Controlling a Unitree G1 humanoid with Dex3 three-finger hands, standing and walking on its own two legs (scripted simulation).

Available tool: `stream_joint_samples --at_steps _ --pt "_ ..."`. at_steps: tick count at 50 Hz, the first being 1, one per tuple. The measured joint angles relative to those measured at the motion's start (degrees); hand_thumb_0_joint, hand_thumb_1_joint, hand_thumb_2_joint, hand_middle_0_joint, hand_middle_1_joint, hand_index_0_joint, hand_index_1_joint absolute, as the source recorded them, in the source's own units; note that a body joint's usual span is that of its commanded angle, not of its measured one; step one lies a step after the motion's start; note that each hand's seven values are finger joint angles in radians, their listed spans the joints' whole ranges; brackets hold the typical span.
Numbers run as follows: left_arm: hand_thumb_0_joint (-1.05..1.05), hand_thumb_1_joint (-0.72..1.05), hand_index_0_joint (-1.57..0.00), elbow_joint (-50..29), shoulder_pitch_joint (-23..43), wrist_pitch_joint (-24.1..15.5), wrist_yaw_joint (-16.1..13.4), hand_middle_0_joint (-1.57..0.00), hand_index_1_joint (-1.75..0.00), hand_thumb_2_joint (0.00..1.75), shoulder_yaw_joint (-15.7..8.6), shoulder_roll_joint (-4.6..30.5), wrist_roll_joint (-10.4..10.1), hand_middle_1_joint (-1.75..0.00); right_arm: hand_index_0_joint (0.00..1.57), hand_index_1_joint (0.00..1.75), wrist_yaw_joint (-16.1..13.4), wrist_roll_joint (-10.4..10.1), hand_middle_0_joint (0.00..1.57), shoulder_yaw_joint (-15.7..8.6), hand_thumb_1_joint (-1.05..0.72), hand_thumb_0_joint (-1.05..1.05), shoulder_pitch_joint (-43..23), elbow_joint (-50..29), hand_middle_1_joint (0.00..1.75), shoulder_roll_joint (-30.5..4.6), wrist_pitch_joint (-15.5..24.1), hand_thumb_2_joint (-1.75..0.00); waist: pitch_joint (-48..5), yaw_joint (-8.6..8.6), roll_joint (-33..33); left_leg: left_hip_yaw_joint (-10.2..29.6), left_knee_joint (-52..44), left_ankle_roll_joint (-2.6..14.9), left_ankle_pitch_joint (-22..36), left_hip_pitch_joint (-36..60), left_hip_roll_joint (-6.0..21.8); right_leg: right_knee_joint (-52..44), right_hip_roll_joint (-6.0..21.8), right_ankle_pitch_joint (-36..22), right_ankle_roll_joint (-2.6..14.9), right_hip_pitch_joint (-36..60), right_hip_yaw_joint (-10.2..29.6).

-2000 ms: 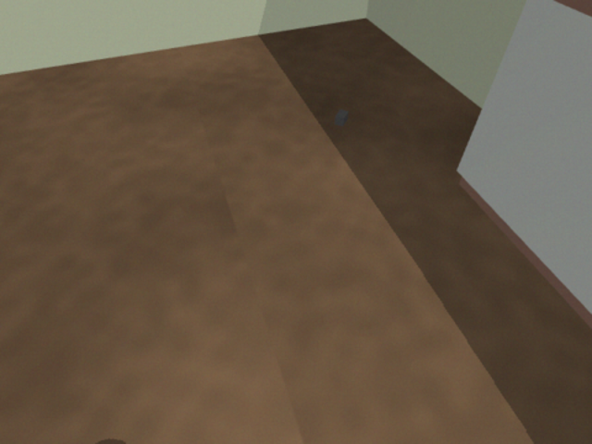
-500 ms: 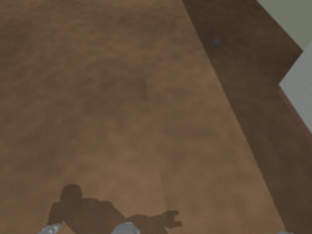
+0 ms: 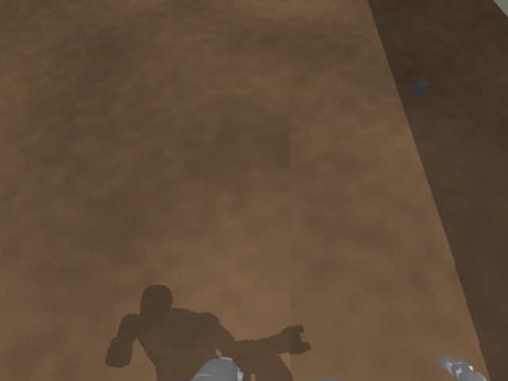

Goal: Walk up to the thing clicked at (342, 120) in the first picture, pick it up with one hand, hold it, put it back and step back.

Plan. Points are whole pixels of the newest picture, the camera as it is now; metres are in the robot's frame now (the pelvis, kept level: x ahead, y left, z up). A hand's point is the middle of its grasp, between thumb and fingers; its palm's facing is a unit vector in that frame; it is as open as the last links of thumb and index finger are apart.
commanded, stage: walk up
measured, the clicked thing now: (421, 88) +1.74 -0.94 -0.73
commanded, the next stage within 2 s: stand in 0.88 s
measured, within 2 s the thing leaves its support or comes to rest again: neither
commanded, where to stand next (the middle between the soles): +0.03 +0.01 m, yaw +4 degrees
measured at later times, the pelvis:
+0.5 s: pelvis -0.01 -0.01 +0.01, yaw +5 degrees
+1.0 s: pelvis +0.00 +0.00 +0.03, yaw +6 degrees
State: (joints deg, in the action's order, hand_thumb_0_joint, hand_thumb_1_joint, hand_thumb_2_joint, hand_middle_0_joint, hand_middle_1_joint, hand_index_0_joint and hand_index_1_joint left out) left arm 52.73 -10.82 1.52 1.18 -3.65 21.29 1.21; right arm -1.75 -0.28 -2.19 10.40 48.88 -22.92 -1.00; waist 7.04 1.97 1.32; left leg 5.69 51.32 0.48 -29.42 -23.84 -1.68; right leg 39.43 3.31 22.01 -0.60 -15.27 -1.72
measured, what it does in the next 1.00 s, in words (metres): steps on the spot: left foot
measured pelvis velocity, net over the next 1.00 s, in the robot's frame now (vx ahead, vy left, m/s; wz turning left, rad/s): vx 0.00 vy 0.00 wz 0.10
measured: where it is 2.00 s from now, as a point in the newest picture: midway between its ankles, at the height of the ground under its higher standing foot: outside the picture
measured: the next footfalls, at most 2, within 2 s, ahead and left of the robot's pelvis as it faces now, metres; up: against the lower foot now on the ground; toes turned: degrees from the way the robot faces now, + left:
left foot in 0.18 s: +0.04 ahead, +0.13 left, +0.00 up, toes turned +2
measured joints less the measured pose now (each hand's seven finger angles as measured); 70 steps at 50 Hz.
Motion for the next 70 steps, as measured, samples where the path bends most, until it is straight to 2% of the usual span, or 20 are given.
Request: stream_joint_samples --at_steps 2,4,7,9,10,11,12,14,16,18,20,21,27,40,51,70 --pt "0.0 0.9 -0.2 -0.18 -0.63 -0.25 0.0 -0.2 -0.3 0.9 0.32 -0.52 0.17 -0.3 0.2 0.3 0.48 -0.09 0.21 0.05 -0.91 0.01 -0.12 0.19 0.3 -0.11 0.12 -0.9 -0.45 0.4 -0.56 -1.77 2.98 0.4 -2.2 -0.14 -1.0 -1.53 1.39 -0.73 0.13 0.72 0.15" --pt "0.0 0.9 -0.2 -0.35 -0.88 -0.85 -0.13 -0.21 -0.3 0.9 0.64 -0.9 0.33 -0.3 0.2 0.3 0.97 -0.15 0.21 -0.11 -0.91 0.01 -0.12 0.22 0.3 -0.45 0.48 -0.9 -0.78 0.39 -0.3 -2.68 2.42 0.56 -0.46 0.43 -0.82 -3.02 1.97 -1.56 -0.15 1.12 -0.45" --pt "0.0 0.9 -0.21 -1.13 -1.03 -1.52 -0.18 -0.21 -0.3 0.9 0.87 -0.58 0.44 -0.3 0.2 0.3 1.59 -0.02 0.21 -0.04 -0.91 0.01 -0.13 0.62 0.3 -0.51 0.81 -0.9 -0.86 0.58 -0.08 -3.78 -4.93 0.51 2.81 3.6 0.27 -3.26 1.97 -1.79 -0.56 0.91 -1.45" --pt "0.0 0.9 -0.21 -1.71 -0.9 -1.38 -0.12 -0.21 -0.3 0.9 0.9 0.22 0.08 -0.31 0.2 0.3 1.75 0.3 0.21 -0.03 -0.91 0.01 0.11 1.17 0.3 -0.1 1.26 -0.9 -0.87 0.28 -0.51 -4.83 -13.45 0.56 7.05 7.04 0.55 -1.38 2.25 -0.7 -0.87 0.21 -2.44" --pt "0.0 0.9 -0.21 -1.79 -0.54 -1.14 -0.15 -0.21 -0.3 0.9 0.82 0.92 -0.19 -0.31 0.2 0.3 1.67 0.57 0.21 -0.13 -0.91 0.01 0.03 1.76 0.3 0.59 1.61 -0.9 -0.42 0.17 -1.82 -5.25 -16.35 0.43 11.38 8.28 -0.21 0.41 3.18 0.27 -1.1 -0.25 -2.43" --pt "0.0 0.9 -0.21 -1.65 -0.11 -0.81 -0.34 -0.21 -0.3 0.9 0.65 1.58 -0.51 -0.31 0.2 0.3 1.58 0.94 0.21 -0.09 -0.91 0.01 -0.19 2.4 0.3 1.58 1.82 -0.9 0.29 0.49 -3.77 -5.94 -17.01 0.33 12.41 9.05 -1.3 2.29 4.24 0.81 -0.67 -0.73 -1.42" --pt "0.0 0.9 -0.21 -1.47 0.12 -0.39 -0.6 -0.21 -0.3 0.9 0.56 1.8 -0.87 -0.3 0.2 0.3 1.56 1.31 0.21 0.16 -0.91 0.01 -0.1 2.78 0.3 2.31 1.99 -0.9 0.47 0.75 -4.77 -6.22 -17.1 0.27 12.39 9.4 -1.62 3.78 3.95 2.64 -0.09 -1.29 -0.1" --pt "0.0 0.9 -0.2 -0.7 0.36 0.25 -0.93 -0.2 -0.3 0.9 0.86 1.55 -1.31 -0.3 0.2 0.3 1.81 1.35 0.21 0.83 -0.91 0.01 0.54 3.18 0.3 2.9 2.25 -0.9 -0.29 0.02 -4.49 -5.02 -16.74 0.47 12.05 9.2 -0.95 6.12 1.72 7.91 0.59 -2.0 0.99" --pt "0.0 0.9 -0.2 0.05 0.47 0.27 -0.81 -0.2 -0.3 0.9 1.23 1.28 -1.58 -0.3 0.2 0.3 1.78 1.24 0.21 1.32 -0.91 0.01 0.7 3.79 0.3 3.18 2.12 -0.9 -0.98 -0.5 -4.07 -4.05 -17.22 0.36 12.29 9.41 -0.24 5.7 0.56 9.18 1.12 -1.73 1.17" --pt "0.0 0.9 -0.2 0.47 0.25 -0.37 -0.67 -0.2 -0.3 0.9 1.5 1.01 -1.83 -0.3 0.2 0.3 1.68 0.96 0.21 1.76 -0.91 0.01 0.29 4.19 0.3 3.15 1.92 -0.9 -1.53 -0.39 -3.86 -4.04 -17.2 -0.16 12.35 9.29 0.27 0.65 0.33 4.84 1.49 -0.41 1.17" --pt "0.0 0.9 -0.2 1.35 0.42 -1.11 -0.76 -0.2 -0.3 0.9 1.66 0.44 -1.65 -0.3 0.2 0.3 1.72 0.45 0.21 1.82 -0.91 0.01 -0.84 4.67 0.3 2.75 1.53 -0.9 -1.22 -0.46 -2.8 -3.68 -15.75 -0.72 11.7 8.98 1.06 -4.44 -0.29 -4.27 0.36 1.48 0.68" --pt "0.0 0.9 -0.2 2.04 0.66 -1.32 -0.87 -0.2 -0.3 0.9 1.83 -0.1 -1.43 -0.3 0.2 0.3 1.68 0.12 0.21 1.74 -0.91 0.01 -1.43 5.04 0.3 2.48 1.21 -0.9 -1.0 -0.7 -1.68 -3.02 -15.27 -0.97 11.51 9.08 1.72 -5.28 -0.93 -5.06 -0.21 2.3 0.02" --pt "0.0 0.9 -0.2 5.04 0.72 -1.47 -0.34 -0.21 -0.3 0.9 3.04 -1.15 -0.81 -0.3 0.2 0.3 2.33 0.02 0.21 1.66 -0.91 0.01 -2.45 7.36 0.3 2.27 0.72 -0.9 -3.4 -1.08 -0.59 -2.43 -20.13 -1.21 14.08 11.11 1.26 -8.47 -0.39 -5.59 -0.8 3.93 -0.67" --pt "0.0 0.9 -0.2 8.96 5.36 -2.3 -0.42 -0.2 -0.3 0.9 2.7 -0.2 -1.31 -0.3 0.2 0.3 2.67 0.19 0.21 2.62 -0.91 0.01 -3.88 12.91 0.3 2.93 1.15 -0.9 -3.66 -1.05 -1.19 -1.92 -27.11 -1.24 17.87 14.01 1.58 -16.95 -0.74 -10.08 -0.98 7.69 -1.36" --pt "0.0 0.9 -0.2 11.55 5.77 -2.02 -0.28 -0.2 -0.3 0.9 3.1 -0.34 -0.99 -0.3 0.2 0.3 2.27 0.68 0.21 2.46 -0.91 0.01 -4.57 14.93 0.3 2.9 1.99 -0.9 -3.9 -1.1 -1.74 -2.53 -30.6 -1.23 19.43 15.84 1.4 -19.26 -0.48 -11.2 -1.2 8.76 -0.81" --pt "0.0 0.9 -0.2 12.83 4.42 -2.14 -0.35 -0.2 -0.3 0.9 3.65 -0.81 -0.93 -0.3 0.2 0.3 2.36 0.47 0.21 2.37 -0.91 0.01 -5.04 15.91 0.3 2.79 1.62 -0.9 -3.69 -1.1 -0.91 -2.86 -32.31 -1.97 20.15 16.74 2.37 -20.24 -1.42 -11.74 -0.46 9.08 -0.48"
